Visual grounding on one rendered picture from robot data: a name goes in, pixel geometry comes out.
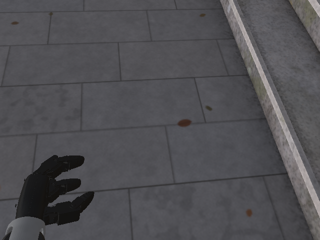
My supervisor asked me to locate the robot left hand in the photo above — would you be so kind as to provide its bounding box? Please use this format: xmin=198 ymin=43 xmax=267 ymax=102
xmin=15 ymin=155 xmax=94 ymax=226

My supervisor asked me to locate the left robot forearm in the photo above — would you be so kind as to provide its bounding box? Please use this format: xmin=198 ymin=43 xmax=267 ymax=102
xmin=2 ymin=216 xmax=46 ymax=240

